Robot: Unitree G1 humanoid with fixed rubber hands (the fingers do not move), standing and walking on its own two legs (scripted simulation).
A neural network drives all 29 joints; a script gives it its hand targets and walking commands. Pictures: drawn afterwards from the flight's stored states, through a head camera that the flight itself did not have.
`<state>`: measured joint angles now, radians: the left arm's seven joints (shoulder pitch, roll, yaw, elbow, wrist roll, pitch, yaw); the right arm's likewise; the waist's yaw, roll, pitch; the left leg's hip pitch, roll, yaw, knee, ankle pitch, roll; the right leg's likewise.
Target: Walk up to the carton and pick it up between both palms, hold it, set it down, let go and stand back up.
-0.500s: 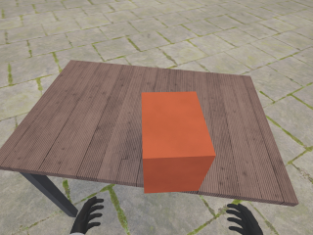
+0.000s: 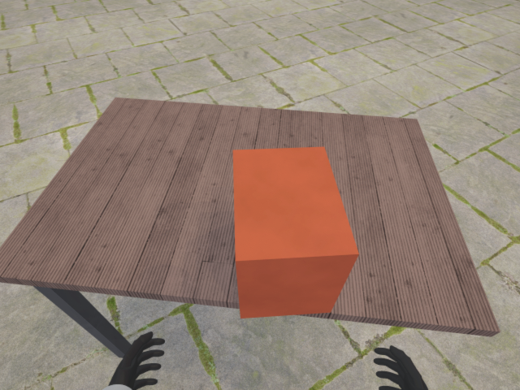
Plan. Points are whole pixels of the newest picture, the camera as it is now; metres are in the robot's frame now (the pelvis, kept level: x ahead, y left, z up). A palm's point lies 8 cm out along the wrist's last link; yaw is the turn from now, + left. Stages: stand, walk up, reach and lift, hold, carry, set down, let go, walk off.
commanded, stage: let go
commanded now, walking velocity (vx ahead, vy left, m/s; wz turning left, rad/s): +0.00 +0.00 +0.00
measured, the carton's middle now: (282, 232) +0.38 -0.01 +0.02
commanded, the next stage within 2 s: stand in 0.40 s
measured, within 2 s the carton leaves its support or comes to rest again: neither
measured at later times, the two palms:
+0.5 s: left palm out of the picture +0.13 +0.22 -0.09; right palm out of the picture +0.13 -0.24 -0.10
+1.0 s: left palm out of the picture -0.01 +0.25 -0.13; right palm out of the picture +0.00 -0.25 -0.12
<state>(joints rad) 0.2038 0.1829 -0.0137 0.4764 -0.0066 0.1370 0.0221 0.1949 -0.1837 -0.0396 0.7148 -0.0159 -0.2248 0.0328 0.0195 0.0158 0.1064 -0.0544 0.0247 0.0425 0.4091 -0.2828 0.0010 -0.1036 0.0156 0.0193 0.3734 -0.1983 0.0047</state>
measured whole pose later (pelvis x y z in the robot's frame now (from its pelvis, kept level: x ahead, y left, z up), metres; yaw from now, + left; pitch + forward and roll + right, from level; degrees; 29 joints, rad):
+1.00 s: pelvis -0.04 +0.01 -0.01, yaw +2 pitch -4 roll -1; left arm 0.37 0.22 0.01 0.82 0.03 -0.01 0.00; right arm 0.42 -0.24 -0.01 0.77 -0.01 -0.02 0.00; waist 0.00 0.01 0.01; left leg -0.20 0.00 0.02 0.55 -0.28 0.02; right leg -0.23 -0.01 -0.01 0.49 -0.20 0.02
